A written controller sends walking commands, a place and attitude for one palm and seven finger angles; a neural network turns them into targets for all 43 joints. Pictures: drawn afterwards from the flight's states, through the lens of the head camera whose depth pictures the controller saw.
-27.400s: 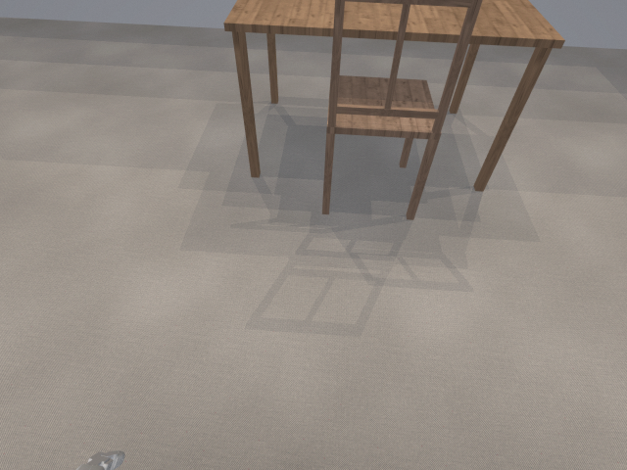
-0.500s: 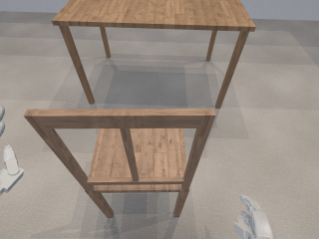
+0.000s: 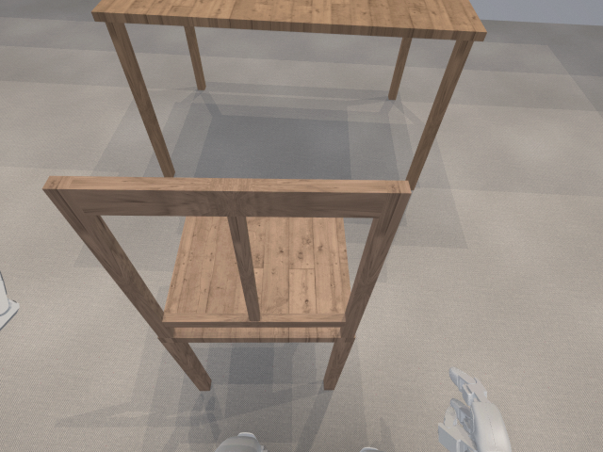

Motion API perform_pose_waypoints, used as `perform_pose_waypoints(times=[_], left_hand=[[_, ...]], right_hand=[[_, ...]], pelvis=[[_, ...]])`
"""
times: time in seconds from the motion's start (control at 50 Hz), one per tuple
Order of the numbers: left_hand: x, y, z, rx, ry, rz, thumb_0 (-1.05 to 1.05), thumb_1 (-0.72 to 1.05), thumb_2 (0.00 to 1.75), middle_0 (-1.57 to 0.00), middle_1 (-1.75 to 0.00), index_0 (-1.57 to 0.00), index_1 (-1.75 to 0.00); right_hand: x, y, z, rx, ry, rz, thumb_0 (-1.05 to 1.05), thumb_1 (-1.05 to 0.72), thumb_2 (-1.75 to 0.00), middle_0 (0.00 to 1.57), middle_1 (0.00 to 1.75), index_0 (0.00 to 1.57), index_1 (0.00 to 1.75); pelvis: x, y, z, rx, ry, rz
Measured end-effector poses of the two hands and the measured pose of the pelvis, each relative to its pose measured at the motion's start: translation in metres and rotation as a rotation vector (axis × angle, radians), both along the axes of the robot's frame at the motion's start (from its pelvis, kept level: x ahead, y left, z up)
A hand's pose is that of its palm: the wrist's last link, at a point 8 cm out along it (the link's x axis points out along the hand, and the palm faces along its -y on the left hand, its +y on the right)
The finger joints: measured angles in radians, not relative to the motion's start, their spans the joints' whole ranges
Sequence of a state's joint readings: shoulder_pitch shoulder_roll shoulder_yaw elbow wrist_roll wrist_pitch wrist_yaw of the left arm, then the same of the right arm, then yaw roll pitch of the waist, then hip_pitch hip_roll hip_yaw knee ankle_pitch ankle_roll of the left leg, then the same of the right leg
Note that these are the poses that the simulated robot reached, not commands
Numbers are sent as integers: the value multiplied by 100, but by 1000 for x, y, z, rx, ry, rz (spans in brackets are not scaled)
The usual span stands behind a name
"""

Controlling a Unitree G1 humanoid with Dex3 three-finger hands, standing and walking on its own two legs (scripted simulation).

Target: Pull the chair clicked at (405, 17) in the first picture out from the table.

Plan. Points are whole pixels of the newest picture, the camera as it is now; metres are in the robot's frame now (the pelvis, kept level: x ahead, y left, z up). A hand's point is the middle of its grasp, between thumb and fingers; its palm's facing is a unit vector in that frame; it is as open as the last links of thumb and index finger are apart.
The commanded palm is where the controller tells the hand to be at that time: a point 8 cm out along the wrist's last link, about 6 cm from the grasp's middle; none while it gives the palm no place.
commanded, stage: step back with the hand held close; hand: left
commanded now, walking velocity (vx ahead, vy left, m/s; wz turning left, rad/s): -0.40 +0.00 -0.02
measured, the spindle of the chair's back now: (247, 276) +0.37 +0.11 -0.05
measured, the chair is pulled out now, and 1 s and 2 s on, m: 0.67 0.67 0.67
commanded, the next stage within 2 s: stop stepping back and stand still in 0.62 s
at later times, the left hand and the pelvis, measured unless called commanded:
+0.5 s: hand out of the picture +0.17 +0.24 +0.19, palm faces +0.36 -0.80 -0.48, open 7.5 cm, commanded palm +0.10 +0.29 +0.19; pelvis -0.04 -0.01 +0.01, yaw -1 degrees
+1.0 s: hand out of the picture +0.05 +0.23 +0.18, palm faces +0.43 -0.79 -0.43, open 7.5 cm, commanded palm +0.00 +0.27 +0.19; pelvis -0.14 -0.03 +0.01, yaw +0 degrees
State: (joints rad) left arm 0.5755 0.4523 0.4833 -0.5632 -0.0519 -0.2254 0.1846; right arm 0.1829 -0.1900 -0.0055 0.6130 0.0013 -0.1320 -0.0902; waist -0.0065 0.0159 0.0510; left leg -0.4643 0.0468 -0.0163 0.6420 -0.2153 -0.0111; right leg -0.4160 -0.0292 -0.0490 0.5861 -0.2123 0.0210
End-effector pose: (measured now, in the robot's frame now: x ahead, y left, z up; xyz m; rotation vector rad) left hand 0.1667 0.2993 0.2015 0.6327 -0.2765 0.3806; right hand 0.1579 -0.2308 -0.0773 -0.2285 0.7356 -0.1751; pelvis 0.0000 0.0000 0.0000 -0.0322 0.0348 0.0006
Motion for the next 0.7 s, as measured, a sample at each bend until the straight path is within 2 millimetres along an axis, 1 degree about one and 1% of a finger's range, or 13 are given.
perform_pose_waypoints(times=[0.1, 0.18, 0.22, 0.28, 0.32, 0.36, 0.44, 0.52, 0.58, 0.64, 0.7], left_hand=[[-7, -10, 0, 13, -22, -7, 1, 88, 90, -21, -30, -21, -30], [-12, -13, -2, -33, -32, -6, 1, 88, 90, -21, -30, -21, -30], [-13, -9, -3, -41, -36, -6, 1, 88, 90, -21, -30, -21, -30], [-17, 3, -4, -22, -49, -15, 1, 88, 90, -21, -30, -21, -30], [-20, 10, -5, -22, -43, -15, 1, 88, 90, -21, -30, -21, -30], [-23, 12, -4, -42, -32, -11, 1, 88, 90, -21, -30, -21, -30], [-30, -1, 5, -63, -43, -54, 1, 88, 90, -21, -30, -21, -30], [-40, -20, 12, -5, -26, -116, 1, 88, 90, -21, -30, -21, -30], [-50, -32, 11, 41, 13, -140, 1, 88, 90, -21, -30, -21, -30], [-65, -42, 7, 45, 57, -152, 1, 88, 90, -21, -30, -21, -30], [-82, -44, 1, 18, 83, -130, 1, 88, 90, -21, -30, -21, -30]], right_hand=[[6, -2, -5, 20, -25, 26, 1, -91, -90, 20, 30, 20, 30], [4, -6, -4, 4, 9, 30, 1, -91, -90, 20, 30, 20, 30], [1, -6, 0, -15, 25, 25, 1, -91, -90, 20, 30, 20, 30], [-1, -3, 5, -45, 21, 19, 1, -91, -90, 20, 30, 20, 30], [-5, 2, 10, -43, 14, 17, 1, -91, -90, 20, 30, 20, 30], [-9, 7, 16, -34, 1, 28, 1, -91, -90, 20, 30, 20, 30], [-23, 14, 21, 4, -12, 52, 1, -91, -90, 20, 30, 20, 30], [-39, 11, 15, 32, -23, 59, 1, -91, -90, 20, 30, 20, 30], [-54, 1, 6, 51, -13, 54, 1, -91, -90, 20, 30, 20, 30], [-74, -15, 0, 61, 8, 17, 1, -91, -90, 20, 30, 20, 30], [-98, -32, 2, 32, 34, -46, 1, -91, -90, 20, 30, 20, 30]], pelvis=[[-3, -9, -5, -4, -2, 5], [-5, -5, -1, 13, 3, 11], [-6, -1, 2, 18, 6, 19], [-11, 5, 0, 11, 7, 32], [-16, 5, 2, 18, 4, 16], [-20, 4, 8, 1, 5, 10], [-32, 1, 16, -26, 4, -12], [-48, -9, 13, -20, 11, -29], [-66, -19, 10, -34, 7, -34], [-81, -25, 9, -32, 9, -36], [-91, -25, 10, 1, 16, -40]])
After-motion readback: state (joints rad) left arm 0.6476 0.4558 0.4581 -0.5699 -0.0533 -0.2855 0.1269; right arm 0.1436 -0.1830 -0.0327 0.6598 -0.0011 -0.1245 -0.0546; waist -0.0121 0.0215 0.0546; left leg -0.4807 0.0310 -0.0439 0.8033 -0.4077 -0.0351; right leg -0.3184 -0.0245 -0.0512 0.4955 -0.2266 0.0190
